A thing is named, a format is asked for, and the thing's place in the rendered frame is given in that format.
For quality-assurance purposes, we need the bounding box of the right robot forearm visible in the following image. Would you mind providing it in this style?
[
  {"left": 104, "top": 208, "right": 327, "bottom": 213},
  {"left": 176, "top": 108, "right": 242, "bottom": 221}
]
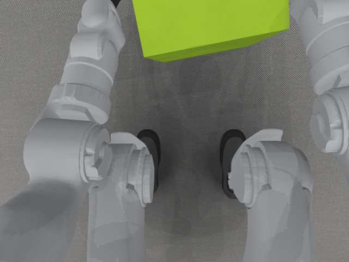
[{"left": 289, "top": 0, "right": 349, "bottom": 95}]

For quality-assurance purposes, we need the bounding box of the robot left upper arm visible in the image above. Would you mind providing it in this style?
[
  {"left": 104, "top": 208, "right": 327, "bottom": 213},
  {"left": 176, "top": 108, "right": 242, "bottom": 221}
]
[{"left": 0, "top": 118, "right": 112, "bottom": 262}]

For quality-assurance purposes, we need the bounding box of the robot right upper arm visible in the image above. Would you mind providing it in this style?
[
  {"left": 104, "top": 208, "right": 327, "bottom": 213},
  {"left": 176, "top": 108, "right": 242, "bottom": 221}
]
[{"left": 310, "top": 86, "right": 349, "bottom": 185}]

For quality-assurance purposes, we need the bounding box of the left robot forearm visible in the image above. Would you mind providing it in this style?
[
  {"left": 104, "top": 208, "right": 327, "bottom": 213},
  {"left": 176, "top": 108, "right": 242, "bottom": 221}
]
[{"left": 23, "top": 0, "right": 125, "bottom": 169}]

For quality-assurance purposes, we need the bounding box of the carton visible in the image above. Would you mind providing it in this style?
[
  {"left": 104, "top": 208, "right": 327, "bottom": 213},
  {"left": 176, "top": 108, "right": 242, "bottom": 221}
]
[{"left": 133, "top": 0, "right": 290, "bottom": 63}]

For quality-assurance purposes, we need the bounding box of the left robot foot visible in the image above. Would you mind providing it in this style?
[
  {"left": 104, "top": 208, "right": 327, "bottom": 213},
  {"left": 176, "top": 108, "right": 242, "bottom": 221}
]
[{"left": 137, "top": 129, "right": 160, "bottom": 194}]

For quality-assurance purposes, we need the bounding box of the robot left shin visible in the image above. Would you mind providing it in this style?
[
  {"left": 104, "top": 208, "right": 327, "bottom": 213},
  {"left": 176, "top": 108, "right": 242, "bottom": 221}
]
[{"left": 88, "top": 132, "right": 150, "bottom": 193}]

